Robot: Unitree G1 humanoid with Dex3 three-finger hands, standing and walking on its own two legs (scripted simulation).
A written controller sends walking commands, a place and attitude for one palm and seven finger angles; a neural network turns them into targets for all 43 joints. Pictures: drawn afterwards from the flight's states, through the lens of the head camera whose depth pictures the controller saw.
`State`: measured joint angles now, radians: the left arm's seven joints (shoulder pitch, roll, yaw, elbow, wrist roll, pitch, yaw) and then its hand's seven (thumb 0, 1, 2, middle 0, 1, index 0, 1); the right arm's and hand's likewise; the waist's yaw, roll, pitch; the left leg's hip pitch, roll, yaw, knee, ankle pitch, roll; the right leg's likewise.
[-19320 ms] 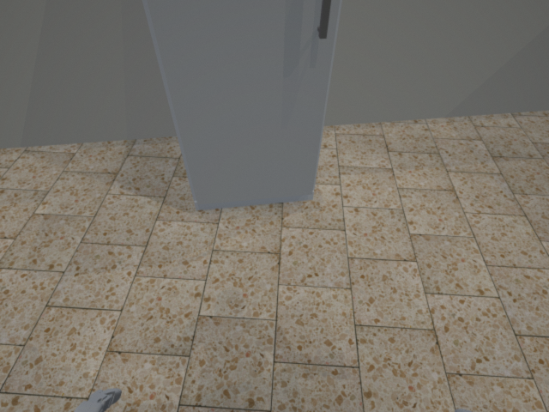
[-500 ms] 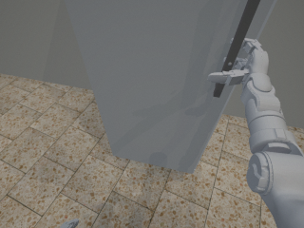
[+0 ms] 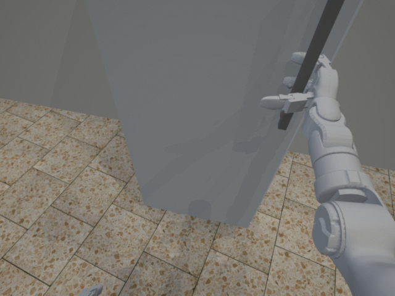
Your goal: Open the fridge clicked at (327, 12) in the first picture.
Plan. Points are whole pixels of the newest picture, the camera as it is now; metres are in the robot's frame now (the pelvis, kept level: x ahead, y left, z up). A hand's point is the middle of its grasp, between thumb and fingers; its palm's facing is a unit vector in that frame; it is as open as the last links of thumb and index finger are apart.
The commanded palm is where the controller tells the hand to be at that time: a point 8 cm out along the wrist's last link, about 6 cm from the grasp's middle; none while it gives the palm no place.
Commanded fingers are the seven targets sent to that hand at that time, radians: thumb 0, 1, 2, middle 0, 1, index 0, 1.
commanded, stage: slide the fingers in behind the handle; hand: right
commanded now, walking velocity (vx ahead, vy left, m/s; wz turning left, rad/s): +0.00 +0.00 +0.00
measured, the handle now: (310, 54) +0.54 -0.15 +0.24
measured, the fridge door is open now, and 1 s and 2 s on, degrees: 0 0 0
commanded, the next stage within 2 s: grip the handle and tug to test in 0.76 s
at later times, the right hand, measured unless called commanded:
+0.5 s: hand (290, 87) +0.48 -0.12 +0.20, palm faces +0.14 +0.99 +0.01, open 14.1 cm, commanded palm +0.45 -0.15 +0.20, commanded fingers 0.00 0.50 -0.30 0.30 1.20 0.30 1.20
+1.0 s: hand (290, 86) +0.48 -0.12 +0.20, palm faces +0.14 +0.99 +0.02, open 13.6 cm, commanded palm +0.46 -0.16 +0.20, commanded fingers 0.00 0.13 -0.46 0.34 1.25 0.34 1.25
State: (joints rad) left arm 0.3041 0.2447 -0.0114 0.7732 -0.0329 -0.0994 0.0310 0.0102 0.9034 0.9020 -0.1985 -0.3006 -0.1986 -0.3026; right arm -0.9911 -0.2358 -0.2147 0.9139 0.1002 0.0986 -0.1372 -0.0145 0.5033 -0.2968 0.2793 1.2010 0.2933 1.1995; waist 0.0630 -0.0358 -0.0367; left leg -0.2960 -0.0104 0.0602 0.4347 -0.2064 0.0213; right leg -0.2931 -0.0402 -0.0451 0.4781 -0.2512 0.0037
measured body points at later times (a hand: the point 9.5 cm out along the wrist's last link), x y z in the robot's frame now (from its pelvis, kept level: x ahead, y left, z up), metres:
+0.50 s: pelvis +0.00 +0.00 +0.00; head +0.02 +0.01 +0.45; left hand +0.09 +0.25 -0.12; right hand +0.46 -0.17 +0.20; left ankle +0.01 +0.11 -0.74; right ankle -0.01 -0.12 -0.74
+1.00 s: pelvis +0.00 -0.01 +0.00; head +0.02 -0.01 +0.45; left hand +0.07 +0.24 -0.13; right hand +0.47 -0.17 +0.20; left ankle +0.01 +0.11 -0.74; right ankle -0.01 -0.12 -0.74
